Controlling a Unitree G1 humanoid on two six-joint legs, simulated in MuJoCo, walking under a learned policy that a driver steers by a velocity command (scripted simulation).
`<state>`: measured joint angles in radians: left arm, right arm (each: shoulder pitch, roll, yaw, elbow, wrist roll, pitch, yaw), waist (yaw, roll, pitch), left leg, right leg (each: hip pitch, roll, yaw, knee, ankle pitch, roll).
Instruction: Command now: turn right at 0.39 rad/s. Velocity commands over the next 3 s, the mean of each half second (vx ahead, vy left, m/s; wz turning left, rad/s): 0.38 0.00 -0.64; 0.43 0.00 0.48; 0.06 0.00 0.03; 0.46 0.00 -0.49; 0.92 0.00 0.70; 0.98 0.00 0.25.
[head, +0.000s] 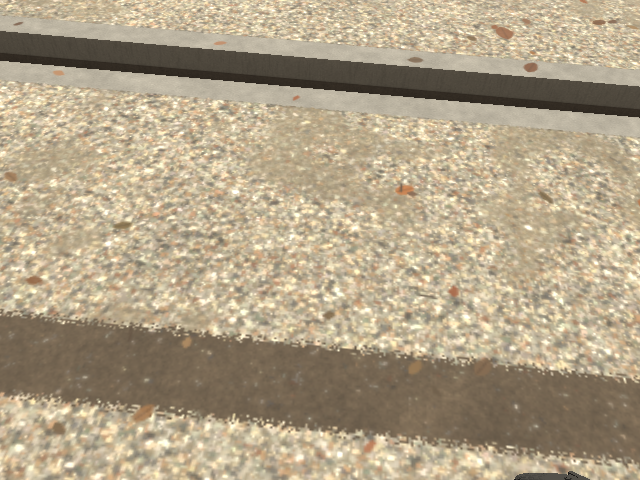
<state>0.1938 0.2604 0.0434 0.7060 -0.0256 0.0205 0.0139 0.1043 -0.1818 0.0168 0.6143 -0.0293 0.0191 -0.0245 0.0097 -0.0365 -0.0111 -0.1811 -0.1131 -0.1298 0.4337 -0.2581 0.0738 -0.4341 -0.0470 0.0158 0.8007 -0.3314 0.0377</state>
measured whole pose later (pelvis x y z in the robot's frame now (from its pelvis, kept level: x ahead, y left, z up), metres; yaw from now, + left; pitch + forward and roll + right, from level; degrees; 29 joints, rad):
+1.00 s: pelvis +0.47 -0.11 -0.02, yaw -2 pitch +3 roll +1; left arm -0.03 0.29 0.01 0.54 0.02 -0.10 0.00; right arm 0.41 -0.33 -0.09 0.72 0.03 0.02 -0.04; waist -0.11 -0.04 0.04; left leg -0.12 -0.16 -0.28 0.56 -0.44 0.04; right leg -0.48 0.05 0.14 0.42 0.06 0.01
